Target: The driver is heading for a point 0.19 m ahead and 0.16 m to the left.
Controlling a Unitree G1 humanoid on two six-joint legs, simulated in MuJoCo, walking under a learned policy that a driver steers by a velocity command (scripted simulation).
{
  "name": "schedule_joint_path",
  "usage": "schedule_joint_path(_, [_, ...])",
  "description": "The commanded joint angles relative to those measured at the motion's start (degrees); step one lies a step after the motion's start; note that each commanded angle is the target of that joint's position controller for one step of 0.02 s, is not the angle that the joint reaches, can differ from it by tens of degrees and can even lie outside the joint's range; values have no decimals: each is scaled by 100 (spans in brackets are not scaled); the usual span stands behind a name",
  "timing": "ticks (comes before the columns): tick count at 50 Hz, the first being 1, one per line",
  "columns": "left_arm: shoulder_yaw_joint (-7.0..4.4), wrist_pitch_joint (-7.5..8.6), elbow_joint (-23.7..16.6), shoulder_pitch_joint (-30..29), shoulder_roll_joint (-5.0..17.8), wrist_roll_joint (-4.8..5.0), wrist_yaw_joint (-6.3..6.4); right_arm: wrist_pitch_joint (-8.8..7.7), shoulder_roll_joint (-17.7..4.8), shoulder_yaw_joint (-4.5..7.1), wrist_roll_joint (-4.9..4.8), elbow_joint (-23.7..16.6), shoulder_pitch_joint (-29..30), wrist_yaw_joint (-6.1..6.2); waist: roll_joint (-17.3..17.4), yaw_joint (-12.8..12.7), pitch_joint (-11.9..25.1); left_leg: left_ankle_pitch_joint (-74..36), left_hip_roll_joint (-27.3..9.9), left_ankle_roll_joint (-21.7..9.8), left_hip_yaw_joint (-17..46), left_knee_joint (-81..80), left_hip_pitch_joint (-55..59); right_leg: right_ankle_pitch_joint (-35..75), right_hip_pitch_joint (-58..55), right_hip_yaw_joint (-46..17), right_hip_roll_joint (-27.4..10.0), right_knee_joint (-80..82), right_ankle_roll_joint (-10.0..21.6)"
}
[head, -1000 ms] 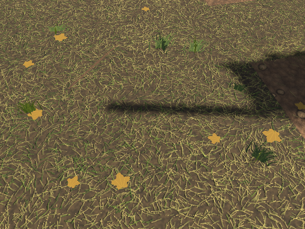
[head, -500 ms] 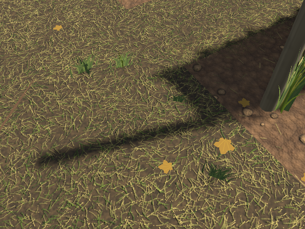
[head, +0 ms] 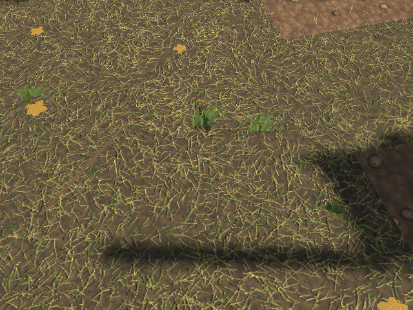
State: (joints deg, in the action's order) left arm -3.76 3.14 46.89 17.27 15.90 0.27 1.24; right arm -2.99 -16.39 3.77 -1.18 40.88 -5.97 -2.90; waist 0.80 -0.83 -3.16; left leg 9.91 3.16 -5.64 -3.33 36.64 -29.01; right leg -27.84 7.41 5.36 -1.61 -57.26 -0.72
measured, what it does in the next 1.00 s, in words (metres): walks ahead: right foot, then left foot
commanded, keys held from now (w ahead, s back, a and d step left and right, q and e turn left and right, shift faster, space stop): no key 1.00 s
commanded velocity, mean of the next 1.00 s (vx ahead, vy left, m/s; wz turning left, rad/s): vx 0.12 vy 0.00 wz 0.12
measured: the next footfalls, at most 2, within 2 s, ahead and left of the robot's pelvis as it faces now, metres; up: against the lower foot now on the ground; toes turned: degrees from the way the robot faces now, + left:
right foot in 0.38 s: +0.36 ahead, -0.13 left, +0.00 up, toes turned +7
left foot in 0.62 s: +0.23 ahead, +0.11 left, +0.00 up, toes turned +5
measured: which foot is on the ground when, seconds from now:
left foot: down 0.00-0.38, up 0.40-0.60, down 0.62-1.00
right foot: up 0.00-0.36, down 0.38-1.00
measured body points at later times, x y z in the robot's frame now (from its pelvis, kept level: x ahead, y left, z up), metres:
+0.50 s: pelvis +0.21 -0.04 +0.01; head +0.24 -0.04 +0.46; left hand +0.34 +0.23 -0.09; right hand +0.35 -0.29 -0.11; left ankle +0.12 +0.08 -0.68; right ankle +0.32 -0.13 -0.71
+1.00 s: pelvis +0.26 -0.01 +0.02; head +0.27 -0.01 +0.47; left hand +0.34 +0.25 -0.11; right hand +0.34 -0.26 -0.12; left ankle +0.19 +0.11 -0.71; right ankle +0.32 -0.13 -0.71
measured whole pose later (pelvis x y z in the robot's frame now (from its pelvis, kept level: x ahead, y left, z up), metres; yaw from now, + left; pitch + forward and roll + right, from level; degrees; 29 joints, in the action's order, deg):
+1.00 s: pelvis +0.26 -0.01 +0.02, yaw +6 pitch -1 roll +0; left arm -2.7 -0.3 54.3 7.4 13.3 0.0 1.2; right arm -0.5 -12.3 1.7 0.3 55.5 -14.7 1.8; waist 0.0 0.3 -1.6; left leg 21.4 -0.6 0.8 1.5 30.7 -8.5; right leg -12.2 17.5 -0.6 0.0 -30.6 -0.5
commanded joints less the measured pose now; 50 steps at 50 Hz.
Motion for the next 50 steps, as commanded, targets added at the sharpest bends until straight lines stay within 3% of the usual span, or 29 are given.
schedule_joint_path(1, [-62,510,-898,-583,766,239,-163,-65,-971,297,38,-89,-1422,104,259,724,1440,-337,-1977,-1502,3633,-1823,4375,105,3859,-1167,-3,-2186,154])
schedule_joint_path(2, [-73,517,-835,-619,744,121,-118,-78,-785,230,37,-172,-965,106,-211,413,880,-1603,-1749,-1291,2886,-1792,3374,374,3567,-1032,-241,-1669,120])
schedule_joint_path(3, [-136,452,-774,-532,830,-12,-77,-82,-603,170,74,-250,-672,133,-192,207,660,-2630,-1609,-1183,2346,-1803,2659,502,3129,-963,-400,-1322,45])
schedule_joint_path(5, [-140,268,-718,-223,720,-51,-54,-86,-590,141,140,-301,-492,168,-1,-51,620,-3673,-1410,-1151,1827,-1958,1832,624,2516,-872,-441,-959,-118])
schedule_joint_path(8, [-32,120,-720,-267,423,-84,14,-97,-806,183,134,-182,-471,246,204,-97,659,-4471,-1088,-972,1086,-1987,1409,1350,2268,-628,-292,236,-293])
schedule_joint_path(11, [28,134,-748,-696,348,-72,-34,14,-774,162,72,-61,-605,327,412,164,907,-3904,-832,-653,741,-1872,1594,2741,1889,-555,-118,1519,-297])
schedule_joint_path(14, [4,185,-806,-1017,455,-43,-135,100,-723,117,92,88,-768,355,462,342,902,-3158,-1041,-564,1004,-1691,1966,3193,1791,-678,-42,2212,-200])
schedule_joint_path(16, [-51,225,-821,-1045,582,-101,-184,122,-685,90,105,154,-717,351,482,293,824,-2913,-1211,-497,1263,-1364,2148,2921,1743,-730,-10,2529,-31])
schedule_joint_path(18, [-102,273,-673,-657,629,-189,-194,126,-576,42,83,203,-583,354,394,7,830,-2527,-1040,-247,1318,-796,2108,3546,1098,-664,46,3240,204])
schedule_joint_path(19, [-147,300,-668,-533,871,-252,-153,89,-464,10,166,201,-769,352,49,64,1011,-1941,-669,26,1186,-312,1881,5565,415,-1073,-385,3210,396])
schedule_joint_path(20, [-137,280,-738,-534,1043,-349,-112,31,-218,-65,246,285,-1514,341,-754,421,1535,-198,-228,359,1027,481,1109,7303,-785,-1937,-1289,2811,1115])
schedule_joint_path(21, [-39,190,-637,-318,547,-286,-104,49,-233,-101,199,415,-1668,347,-1324,187,2042,1794,-127,651,916,1183,857,7369,-1117,-2571,-1821,2876,1752])
schedule_joint_path(22, [61,122,-555,-234,276,-168,-130,145,-501,-47,137,345,-1319,341,-1266,32,1905,2933,-215,792,978,1607,543,6419,-991,-2893,-1878,3130,1843])
schedule_joint_path(24, [49,6,-498,-499,457,-118,-166,410,-538,9,79,317,-915,404,-746,48,1408,2821,-421,919,988,1860,278,4018,-387,-2877,-1682,3554,1546])
schedule_joint_path(26, [13,-92,-585,-1152,596,-143,-139,595,-444,13,78,396,-906,453,-861,251,923,2217,-578,944,855,1050,764,2446,654,-2398,-1307,3968,1177])
schedule_joint_path(28, [14,-186,-562,-1387,535,-152,-101,601,-243,-23,110,630,-1137,468,-975,356,853,1201,-439,892,551,105,1556,1834,1186,-1795,-883,4032,961])
schedule_joint_path(30, [35,-215,-434,-1256,437,-89,-66,571,-213,-7,183,819,-1313,442,-900,393,907,249,-306,746,327,-705,2135,887,1356,-1466,-650,3991,747])
schedule_joint_path(32, [89,-187,-286,-1058,293,-117,-76,549,-435,-3,297,667,-1008,458,-500,203,585,364,-785,460,827,-1176,1974,0,1535,-1282,-406,3823,325])
schedule_joint_path(33, [63,-183,-310,-1023,296,-118,-78,515,-644,55,231,750,-919,464,115,-15,327,1395,-766,298,877,-1195,1158,298,1133,-933,-102,3696,185])
schedule_joint_path(35, [60,-162,-253,-1162,265,-130,-40,360,-334,-22,231,783,-720,464,282,-7,243,1636,-736,394,894,-1486,613,1153,464,-857,-67,3245,187])
schedule_joint_path(39, [38,-174,-8,-1020,243,-75,-6,157,-346,-25,178,963,-905,460,172,40,436,479,-670,552,790,-1298,1002,2497,249,-823,-74,2949,333])
schedule_joint_path(50, [-6,-309,578,-1081,303,-24,25,208,-258,-80,140,1351,-1139,487,-56,122,414,-356,-569,525,634,-1202,1400,3168,89,-793,-51,2859,276])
